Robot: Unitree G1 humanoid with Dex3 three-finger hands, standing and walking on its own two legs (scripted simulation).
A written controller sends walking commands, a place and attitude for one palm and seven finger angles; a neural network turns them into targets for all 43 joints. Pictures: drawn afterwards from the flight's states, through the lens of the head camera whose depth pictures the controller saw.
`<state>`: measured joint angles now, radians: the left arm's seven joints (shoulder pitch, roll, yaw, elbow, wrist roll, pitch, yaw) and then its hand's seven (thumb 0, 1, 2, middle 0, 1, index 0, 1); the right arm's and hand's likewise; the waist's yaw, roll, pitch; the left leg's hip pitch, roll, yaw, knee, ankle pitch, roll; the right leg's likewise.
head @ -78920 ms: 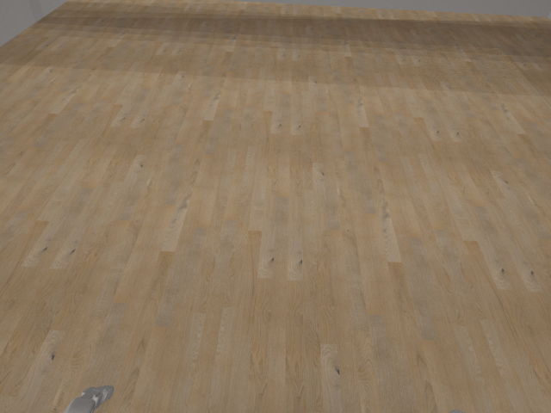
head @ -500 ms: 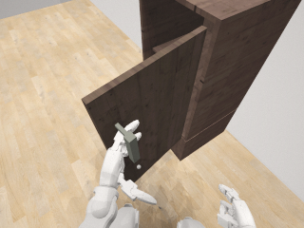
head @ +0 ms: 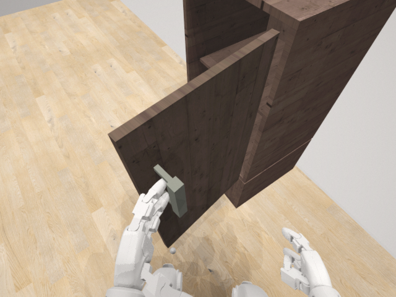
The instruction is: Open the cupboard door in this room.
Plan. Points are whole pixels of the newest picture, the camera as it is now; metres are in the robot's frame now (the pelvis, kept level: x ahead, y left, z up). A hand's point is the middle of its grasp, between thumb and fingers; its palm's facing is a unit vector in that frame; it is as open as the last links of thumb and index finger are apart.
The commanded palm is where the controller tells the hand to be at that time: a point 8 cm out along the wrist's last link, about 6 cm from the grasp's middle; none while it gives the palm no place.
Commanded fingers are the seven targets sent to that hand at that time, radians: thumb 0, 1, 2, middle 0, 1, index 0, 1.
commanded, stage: slide the hand sideways off the handle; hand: left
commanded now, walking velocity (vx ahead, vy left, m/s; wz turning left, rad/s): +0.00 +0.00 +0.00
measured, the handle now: (170, 191) +0.30 +0.07 +0.06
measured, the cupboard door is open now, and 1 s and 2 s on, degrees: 100 100 100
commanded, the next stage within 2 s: draw the hand back to the body in 0.52 s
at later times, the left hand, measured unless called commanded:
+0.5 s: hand (142, 286) +0.15 +0.10 +0.06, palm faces -0.05 -1.00 +0.01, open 16.3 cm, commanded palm +0.12 +0.15 +0.06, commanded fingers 0.00 -0.50 0.30 -0.15 -0.30 -0.15 -0.30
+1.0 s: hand (107, 270) +0.16 +0.13 +0.12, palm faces -0.06 -1.00 -0.04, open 16.3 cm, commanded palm +0.13 +0.20 +0.13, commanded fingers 0.00 -0.50 0.30 -0.15 -0.30 -0.15 -0.30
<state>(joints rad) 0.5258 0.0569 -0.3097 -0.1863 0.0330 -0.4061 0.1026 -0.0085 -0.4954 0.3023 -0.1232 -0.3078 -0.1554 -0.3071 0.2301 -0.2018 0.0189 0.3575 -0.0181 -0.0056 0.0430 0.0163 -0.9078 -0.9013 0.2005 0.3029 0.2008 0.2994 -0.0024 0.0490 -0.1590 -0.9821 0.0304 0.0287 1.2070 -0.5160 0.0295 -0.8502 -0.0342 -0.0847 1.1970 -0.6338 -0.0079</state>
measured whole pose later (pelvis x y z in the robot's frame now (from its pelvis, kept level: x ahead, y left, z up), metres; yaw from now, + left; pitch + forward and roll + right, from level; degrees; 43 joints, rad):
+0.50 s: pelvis -0.02 -0.02 -0.01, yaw +0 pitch +15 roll -2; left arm 0.69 0.14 -0.13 -0.27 -0.13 -0.46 -0.10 -0.01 -0.49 0.30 -0.15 -0.30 -0.15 -0.30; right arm 0.23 -0.21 -0.01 0.37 0.01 -0.01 -0.01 0.02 -0.91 -0.90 0.20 0.30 0.20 0.30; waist 0.01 0.05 -0.17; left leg -1.02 0.05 -0.01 1.26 -0.51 0.00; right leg -0.88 -0.01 -0.12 1.25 -0.64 -0.04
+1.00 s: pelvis -0.01 +0.00 +0.03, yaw +0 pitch +10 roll -3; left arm 0.67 0.21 -0.01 -0.37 -0.21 -0.26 -0.15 -0.01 -0.49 0.30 -0.15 -0.30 -0.15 -0.30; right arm 0.30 -0.21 0.02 0.38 0.04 -0.03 -0.07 0.02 -0.91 -0.90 0.20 0.30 0.20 0.30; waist 0.00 0.07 -0.16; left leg -0.81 0.05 0.00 1.09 -0.46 0.02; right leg -0.67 0.00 -0.10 1.05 -0.56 -0.02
